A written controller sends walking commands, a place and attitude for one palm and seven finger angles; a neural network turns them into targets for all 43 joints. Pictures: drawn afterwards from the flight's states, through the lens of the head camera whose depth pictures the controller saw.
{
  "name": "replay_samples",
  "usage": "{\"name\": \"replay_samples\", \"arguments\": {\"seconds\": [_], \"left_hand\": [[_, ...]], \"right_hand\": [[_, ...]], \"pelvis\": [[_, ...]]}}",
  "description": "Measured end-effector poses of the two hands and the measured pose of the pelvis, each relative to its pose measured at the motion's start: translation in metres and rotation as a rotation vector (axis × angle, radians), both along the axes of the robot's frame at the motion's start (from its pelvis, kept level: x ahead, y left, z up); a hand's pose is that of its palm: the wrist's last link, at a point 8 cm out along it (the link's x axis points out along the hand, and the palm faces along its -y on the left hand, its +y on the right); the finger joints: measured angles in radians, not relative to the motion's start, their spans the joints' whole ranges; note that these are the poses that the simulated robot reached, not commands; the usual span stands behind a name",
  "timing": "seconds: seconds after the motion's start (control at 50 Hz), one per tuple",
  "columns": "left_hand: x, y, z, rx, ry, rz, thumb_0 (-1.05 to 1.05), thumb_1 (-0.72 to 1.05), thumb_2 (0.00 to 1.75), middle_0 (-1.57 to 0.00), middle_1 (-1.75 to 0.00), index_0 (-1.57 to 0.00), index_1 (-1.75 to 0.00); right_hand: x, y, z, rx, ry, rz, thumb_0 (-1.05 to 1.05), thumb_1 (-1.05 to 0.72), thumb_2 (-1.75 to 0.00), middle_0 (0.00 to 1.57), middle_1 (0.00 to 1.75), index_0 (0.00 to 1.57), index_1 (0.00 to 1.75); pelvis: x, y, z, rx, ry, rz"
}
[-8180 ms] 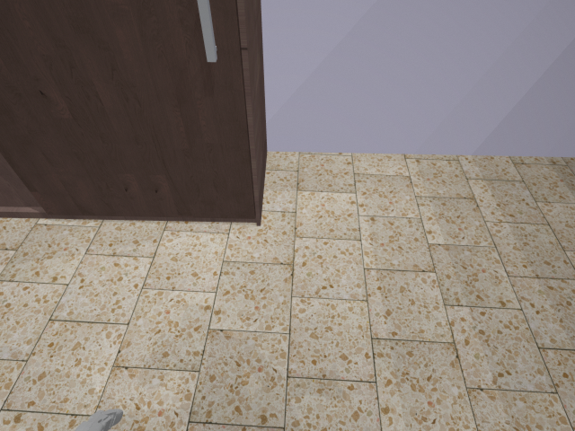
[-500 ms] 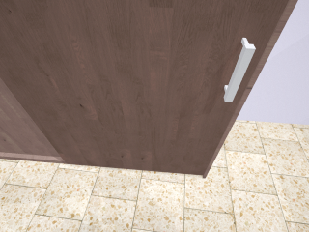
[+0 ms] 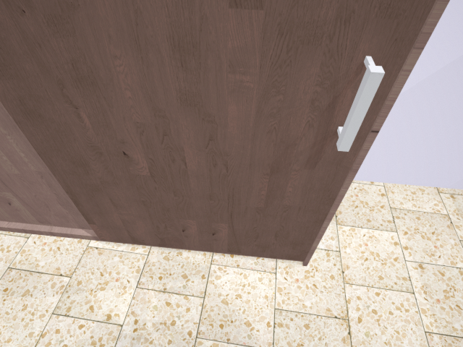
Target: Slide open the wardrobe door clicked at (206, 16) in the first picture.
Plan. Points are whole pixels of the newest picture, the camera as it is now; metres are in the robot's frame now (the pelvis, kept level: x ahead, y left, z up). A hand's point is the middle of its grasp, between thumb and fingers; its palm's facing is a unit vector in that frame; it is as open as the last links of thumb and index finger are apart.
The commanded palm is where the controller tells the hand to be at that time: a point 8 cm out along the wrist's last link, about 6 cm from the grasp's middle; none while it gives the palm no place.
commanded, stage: come to a stop and stand still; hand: right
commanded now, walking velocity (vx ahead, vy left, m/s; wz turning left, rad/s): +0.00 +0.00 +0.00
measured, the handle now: (355, 106) +0.57 -0.22 +0.13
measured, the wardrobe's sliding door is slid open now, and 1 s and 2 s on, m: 0.00 0.00 0.00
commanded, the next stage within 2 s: look again from close up in 0.62 s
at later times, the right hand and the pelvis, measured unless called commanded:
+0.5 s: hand out of the picture +0.07 -0.27 -0.14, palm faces +0.01 +0.94 -0.35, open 7.4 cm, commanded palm none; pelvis -0.01 -0.03 +0.00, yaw +0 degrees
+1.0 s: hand out of the picture +0.02 -0.24 -0.16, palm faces -0.03 +0.96 -0.27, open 7.4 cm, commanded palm none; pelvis -0.01 -0.03 +0.01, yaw +0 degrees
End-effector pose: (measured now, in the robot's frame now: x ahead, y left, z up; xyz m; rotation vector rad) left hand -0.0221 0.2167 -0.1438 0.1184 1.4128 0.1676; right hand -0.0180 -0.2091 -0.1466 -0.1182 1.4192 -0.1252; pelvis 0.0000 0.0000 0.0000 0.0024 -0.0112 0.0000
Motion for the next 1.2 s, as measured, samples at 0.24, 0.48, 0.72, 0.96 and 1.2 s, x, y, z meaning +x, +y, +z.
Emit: {"name": "replay_samples", "arguments": {"seconds": [0.24,0.48,0.72,0.96,1.2], "left_hand": [[0.053,0.019,0.012,0.102,-0.207,-0.039,0.00,0.91,0.90,-0.20,-0.30,-0.20,-0.30],[0.087,0.028,0.028,0.124,-0.309,-0.111,0.00,0.90,0.90,-0.20,-0.30,-0.21,-0.30],[0.061,0.036,0.026,0.133,-0.197,-0.109,0.00,0.90,0.90,-0.20,-0.30,-0.21,-0.30],[0.038,0.027,0.019,0.107,-0.108,-0.079,0.00,0.90,0.90,-0.20,-0.30,-0.21,-0.30],[0.041,0.017,0.016,0.082,-0.110,-0.063,0.00,0.90,0.90,-0.20,-0.30,-0.21,-0.30]], "right_hand": [[0.075,-0.065,0.013,-0.106,-0.260,0.040,0.01,-0.91,-0.90,0.20,0.30,0.20,0.30],[0.085,-0.108,0.041,-0.198,-0.317,0.090,0.01,-0.91,-0.90,0.20,0.30,0.20,0.30],[0.043,-0.103,0.028,-0.166,-0.180,0.081,0.01,-0.91,-0.90,0.20,0.30,0.20,0.30],[0.028,-0.083,0.018,-0.118,-0.113,0.068,0.01,-0.91,-0.90,0.20,0.30,0.20,0.30],[0.043,-0.077,0.018,-0.110,-0.139,0.074,0.01,-0.91,-0.90,0.20,0.30,0.20,0.30]], "pelvis": [[0.003,-0.020,-0.005,0.006,-0.040,0.002],[-0.014,-0.031,0.001,-0.004,-0.046,0.009],[-0.017,-0.031,0.004,-0.005,-0.039,0.005],[-0.014,-0.029,0.005,-0.003,-0.040,0.005],[-0.011,-0.028,0.006,-0.001,-0.038,0.009]]}}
